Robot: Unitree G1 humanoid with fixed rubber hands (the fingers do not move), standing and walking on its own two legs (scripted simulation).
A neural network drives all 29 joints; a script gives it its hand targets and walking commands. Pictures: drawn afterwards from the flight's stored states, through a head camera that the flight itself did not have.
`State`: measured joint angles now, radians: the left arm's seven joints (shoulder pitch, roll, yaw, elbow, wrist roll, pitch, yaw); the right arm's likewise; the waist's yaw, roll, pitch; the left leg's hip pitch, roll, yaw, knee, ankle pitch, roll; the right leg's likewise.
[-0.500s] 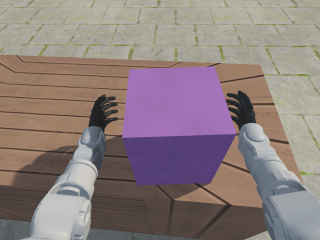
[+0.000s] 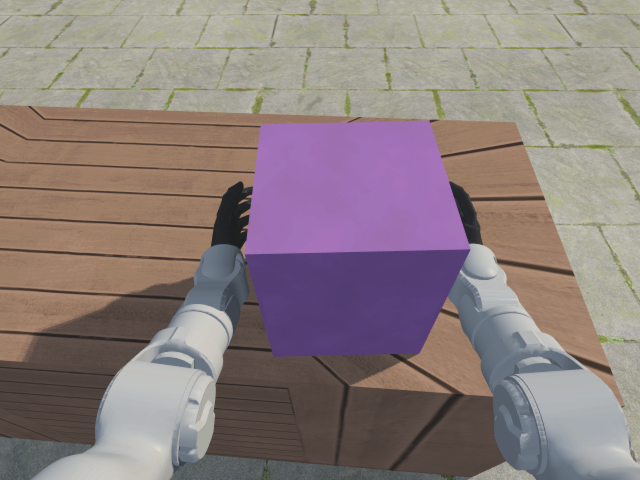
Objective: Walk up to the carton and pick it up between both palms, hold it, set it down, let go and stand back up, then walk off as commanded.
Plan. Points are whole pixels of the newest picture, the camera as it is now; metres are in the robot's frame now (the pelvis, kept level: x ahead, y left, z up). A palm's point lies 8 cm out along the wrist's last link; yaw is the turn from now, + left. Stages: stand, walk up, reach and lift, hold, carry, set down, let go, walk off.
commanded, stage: reach and lift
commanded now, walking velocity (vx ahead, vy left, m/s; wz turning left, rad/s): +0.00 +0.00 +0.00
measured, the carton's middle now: (345, 247) +0.43 +0.03 +0.05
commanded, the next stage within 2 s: none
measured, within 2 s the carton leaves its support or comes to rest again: leaves its support in 1.42 s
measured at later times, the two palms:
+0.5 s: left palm (230, 242) +0.41 +0.19 +0.06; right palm (462, 244) +0.44 -0.12 +0.06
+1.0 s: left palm (231, 246) +0.41 +0.18 +0.06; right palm (463, 250) +0.43 -0.12 +0.06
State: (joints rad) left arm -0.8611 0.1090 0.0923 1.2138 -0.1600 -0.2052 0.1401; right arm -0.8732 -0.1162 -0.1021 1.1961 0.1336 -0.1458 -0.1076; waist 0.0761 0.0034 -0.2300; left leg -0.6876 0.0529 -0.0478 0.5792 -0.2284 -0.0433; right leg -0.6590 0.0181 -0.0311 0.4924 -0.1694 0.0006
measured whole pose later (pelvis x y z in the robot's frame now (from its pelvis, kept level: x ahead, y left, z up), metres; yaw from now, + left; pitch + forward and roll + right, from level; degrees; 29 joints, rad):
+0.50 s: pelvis +0.00 +0.00 +0.00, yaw +1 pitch +17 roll -2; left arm -0.88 0.10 0.16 1.26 -0.08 -0.24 0.15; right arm -0.87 -0.08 -0.19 1.19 0.05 -0.13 -0.12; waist 0.06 -0.01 -0.19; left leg -0.64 0.05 -0.05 0.57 -0.23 -0.04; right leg -0.61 0.02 -0.04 0.49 -0.18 0.00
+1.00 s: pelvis +0.03 +0.00 +0.02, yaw +1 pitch +9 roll -1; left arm -0.72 0.00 0.41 1.12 0.17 -0.29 0.08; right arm -0.68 0.04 -0.43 1.04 -0.32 -0.25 -0.08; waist 0.05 -0.01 -0.08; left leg -0.33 0.05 -0.03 0.35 -0.18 -0.04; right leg -0.30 0.00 -0.04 0.27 -0.13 0.00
